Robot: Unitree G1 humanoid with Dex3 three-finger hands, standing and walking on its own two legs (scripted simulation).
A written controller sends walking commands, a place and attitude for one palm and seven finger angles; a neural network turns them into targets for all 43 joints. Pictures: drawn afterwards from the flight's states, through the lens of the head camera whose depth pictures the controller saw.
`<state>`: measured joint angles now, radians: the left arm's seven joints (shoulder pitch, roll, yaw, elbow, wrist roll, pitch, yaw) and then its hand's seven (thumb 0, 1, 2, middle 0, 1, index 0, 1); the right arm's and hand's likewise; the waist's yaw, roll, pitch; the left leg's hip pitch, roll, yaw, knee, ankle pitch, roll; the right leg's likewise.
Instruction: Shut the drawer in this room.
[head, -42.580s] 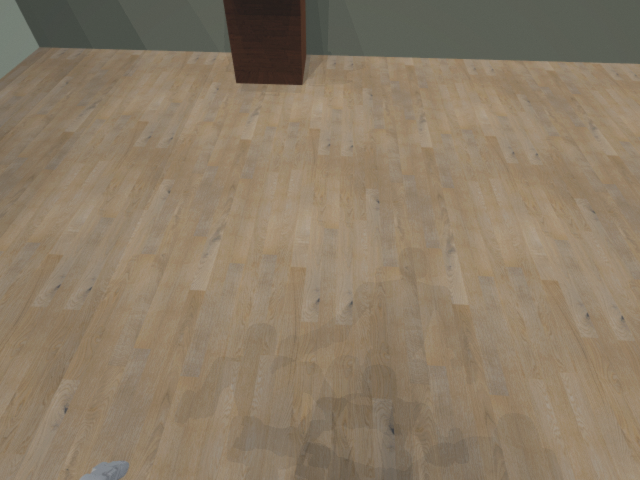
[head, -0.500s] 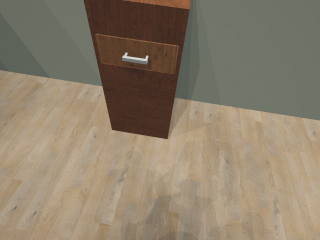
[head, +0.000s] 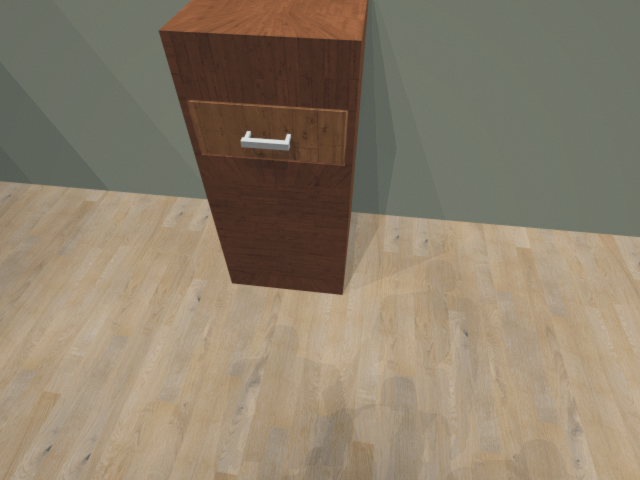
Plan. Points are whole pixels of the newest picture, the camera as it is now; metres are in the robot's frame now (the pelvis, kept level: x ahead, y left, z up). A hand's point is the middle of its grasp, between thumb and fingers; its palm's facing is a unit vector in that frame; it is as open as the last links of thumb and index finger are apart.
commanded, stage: let the arm hang, fingers relaxed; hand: left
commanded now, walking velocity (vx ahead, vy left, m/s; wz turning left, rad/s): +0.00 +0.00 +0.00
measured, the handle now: (266, 139) +0.88 +0.19 -0.08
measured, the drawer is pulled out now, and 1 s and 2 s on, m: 0.00 0.00 0.00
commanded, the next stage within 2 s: look to check the result in 0.22 s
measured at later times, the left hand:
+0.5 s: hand out of the picture -0.01 +0.15 -0.17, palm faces +0.05 -0.98 -0.19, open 7.3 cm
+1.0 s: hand out of the picture +0.03 +0.14 -0.17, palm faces +0.05 -0.98 -0.20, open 7.3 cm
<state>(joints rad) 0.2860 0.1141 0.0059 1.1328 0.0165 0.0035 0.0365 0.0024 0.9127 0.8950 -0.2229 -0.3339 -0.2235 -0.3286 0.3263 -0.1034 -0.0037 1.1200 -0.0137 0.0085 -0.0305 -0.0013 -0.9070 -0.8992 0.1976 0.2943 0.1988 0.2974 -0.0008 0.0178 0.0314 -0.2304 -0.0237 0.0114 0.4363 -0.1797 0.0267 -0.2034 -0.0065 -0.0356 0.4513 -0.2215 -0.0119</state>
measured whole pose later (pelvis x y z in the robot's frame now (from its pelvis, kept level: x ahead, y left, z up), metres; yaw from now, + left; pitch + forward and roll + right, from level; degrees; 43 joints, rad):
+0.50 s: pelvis +0.01 -0.02 +0.00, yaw +0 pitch -1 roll +0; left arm 0.29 0.12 0.01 1.15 0.01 0.00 0.04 0.00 0.91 0.89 -0.20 -0.30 -0.20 -0.30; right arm 0.32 -0.12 -0.01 1.13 -0.01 0.01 -0.04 0.00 -0.91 -0.90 0.20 0.29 0.20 0.30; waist 0.00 0.02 0.06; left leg -0.21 0.00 0.00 0.43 -0.19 0.00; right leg -0.18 0.02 -0.05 0.43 -0.23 -0.04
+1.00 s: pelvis +0.03 -0.03 +0.00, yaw +0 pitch -1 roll +0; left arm 0.26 0.13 0.02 1.14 0.01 -0.01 0.04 0.00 0.91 0.89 -0.20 -0.30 -0.20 -0.30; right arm 0.28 -0.12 -0.01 1.14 -0.01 0.00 -0.04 0.00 -0.91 -0.90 0.20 0.29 0.20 0.30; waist 0.00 0.01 0.06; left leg -0.18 0.01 -0.01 0.41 -0.21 -0.01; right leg -0.14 0.03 -0.05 0.41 -0.25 -0.05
